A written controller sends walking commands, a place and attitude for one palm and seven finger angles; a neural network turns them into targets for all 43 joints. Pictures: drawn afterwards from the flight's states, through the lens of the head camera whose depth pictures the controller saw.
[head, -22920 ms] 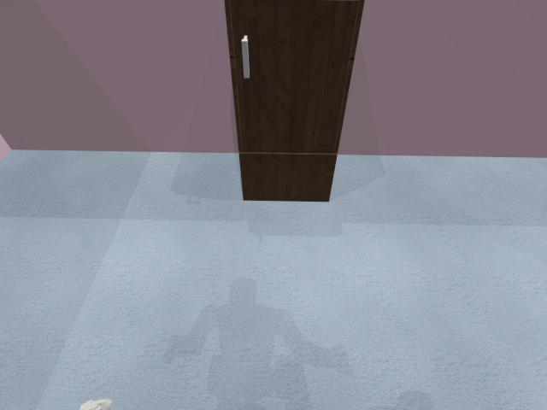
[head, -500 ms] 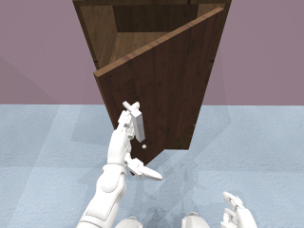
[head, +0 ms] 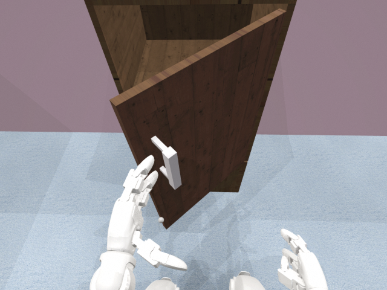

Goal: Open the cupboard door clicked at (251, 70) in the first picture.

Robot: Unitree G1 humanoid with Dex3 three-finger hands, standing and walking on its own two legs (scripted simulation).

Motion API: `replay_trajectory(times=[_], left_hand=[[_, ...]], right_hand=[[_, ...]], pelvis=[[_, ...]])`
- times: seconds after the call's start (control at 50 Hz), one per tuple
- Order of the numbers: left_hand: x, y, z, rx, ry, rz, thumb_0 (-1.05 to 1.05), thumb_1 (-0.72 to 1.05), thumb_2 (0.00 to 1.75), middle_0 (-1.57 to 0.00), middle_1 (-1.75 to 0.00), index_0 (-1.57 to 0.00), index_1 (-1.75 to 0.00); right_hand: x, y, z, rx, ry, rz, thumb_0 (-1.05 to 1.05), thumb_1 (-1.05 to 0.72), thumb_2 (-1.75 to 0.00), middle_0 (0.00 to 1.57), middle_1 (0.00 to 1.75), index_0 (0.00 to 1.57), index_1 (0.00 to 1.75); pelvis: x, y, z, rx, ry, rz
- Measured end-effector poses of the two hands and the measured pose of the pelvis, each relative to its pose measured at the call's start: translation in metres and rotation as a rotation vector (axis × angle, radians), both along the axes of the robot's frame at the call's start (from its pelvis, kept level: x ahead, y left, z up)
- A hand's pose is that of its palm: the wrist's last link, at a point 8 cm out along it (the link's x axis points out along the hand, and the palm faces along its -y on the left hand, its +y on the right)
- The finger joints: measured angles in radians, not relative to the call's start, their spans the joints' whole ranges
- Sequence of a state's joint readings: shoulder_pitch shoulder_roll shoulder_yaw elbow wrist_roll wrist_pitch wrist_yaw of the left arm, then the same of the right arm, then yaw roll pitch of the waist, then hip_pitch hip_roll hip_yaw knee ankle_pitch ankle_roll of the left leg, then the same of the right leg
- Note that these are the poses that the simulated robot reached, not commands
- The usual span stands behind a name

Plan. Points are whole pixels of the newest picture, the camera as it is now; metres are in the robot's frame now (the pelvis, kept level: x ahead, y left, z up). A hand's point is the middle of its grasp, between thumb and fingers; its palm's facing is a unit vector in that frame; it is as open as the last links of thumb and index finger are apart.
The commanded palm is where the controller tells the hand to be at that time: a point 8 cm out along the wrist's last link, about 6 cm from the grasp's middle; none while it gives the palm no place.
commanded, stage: slide the hand sideways off the handle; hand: left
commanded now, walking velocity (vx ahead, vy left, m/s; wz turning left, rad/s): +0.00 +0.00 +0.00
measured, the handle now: (166, 163) +0.35 +0.08 +0.07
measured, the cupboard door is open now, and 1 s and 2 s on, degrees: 44 44 44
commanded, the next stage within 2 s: draw the hand back to the body in 0.40 s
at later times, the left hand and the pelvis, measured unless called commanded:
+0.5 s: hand (134, 241) +0.20 +0.12 +0.06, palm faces -0.01 -1.00 -0.03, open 16.3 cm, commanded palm +0.17 +0.18 +0.06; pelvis -0.01 -0.01 -0.01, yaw +0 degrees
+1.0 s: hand (87, 235) +0.19 +0.17 +0.12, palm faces +0.01 -1.00 -0.07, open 16.2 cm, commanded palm +0.16 +0.23 +0.14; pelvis +0.00 +0.01 +0.02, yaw +0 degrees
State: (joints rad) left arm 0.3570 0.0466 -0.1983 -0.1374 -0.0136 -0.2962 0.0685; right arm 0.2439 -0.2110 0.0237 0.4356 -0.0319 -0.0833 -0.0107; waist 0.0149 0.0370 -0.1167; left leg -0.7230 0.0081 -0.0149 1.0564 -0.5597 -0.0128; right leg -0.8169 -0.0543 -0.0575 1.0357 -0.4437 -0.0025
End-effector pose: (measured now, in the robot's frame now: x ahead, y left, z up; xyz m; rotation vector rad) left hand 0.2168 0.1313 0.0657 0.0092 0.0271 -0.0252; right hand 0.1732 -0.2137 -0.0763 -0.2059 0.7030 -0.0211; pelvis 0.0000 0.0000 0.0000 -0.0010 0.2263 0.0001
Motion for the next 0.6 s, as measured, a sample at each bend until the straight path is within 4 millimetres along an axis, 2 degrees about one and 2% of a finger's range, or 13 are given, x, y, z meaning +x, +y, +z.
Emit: replay_trajectory(times=[0.16,0.38,0.52,0.6], left_hand=[[-0.010,0.015,-0.004,0.016,0.021,0.015,-0.01,-0.50,0.30,-0.15,-0.30,-0.15,-0.30],[-0.033,0.033,-0.004,0.029,0.031,0.013,-0.01,-0.50,0.30,-0.15,-0.30,-0.15,-0.30],[-0.036,0.040,-0.005,0.020,0.007,0.009,-0.01,-0.50,0.30,-0.15,-0.30,-0.15,-0.30],[-0.037,0.044,0.003,0.029,-0.004,-0.004,-0.01,-0.50,0.30,-0.15,-0.30,-0.15,-0.30]], right_hand=[[0.007,-0.007,-0.002,-0.008,-0.021,-0.005,0.01,-0.91,-0.89,0.21,0.30,0.20,0.29],[0.000,-0.018,-0.005,-0.023,-0.033,-0.024,0.01,-0.90,-0.89,0.21,0.30,0.20,0.29],[-0.006,-0.020,-0.007,-0.037,-0.050,-0.031,0.01,-0.90,-0.89,0.21,0.30,0.20,0.29],[-0.009,-0.016,-0.004,-0.029,-0.055,-0.043,0.01,-0.91,-0.89,0.21,0.30,0.20,0.29]], pelvis=[[0.002,-0.006,-0.005,-0.001,0.011,0.005],[-0.001,-0.010,-0.010,-0.005,0.014,0.008],[-0.006,-0.008,-0.015,-0.012,0.015,0.009],[-0.008,-0.005,-0.014,-0.014,0.003,0.006]])
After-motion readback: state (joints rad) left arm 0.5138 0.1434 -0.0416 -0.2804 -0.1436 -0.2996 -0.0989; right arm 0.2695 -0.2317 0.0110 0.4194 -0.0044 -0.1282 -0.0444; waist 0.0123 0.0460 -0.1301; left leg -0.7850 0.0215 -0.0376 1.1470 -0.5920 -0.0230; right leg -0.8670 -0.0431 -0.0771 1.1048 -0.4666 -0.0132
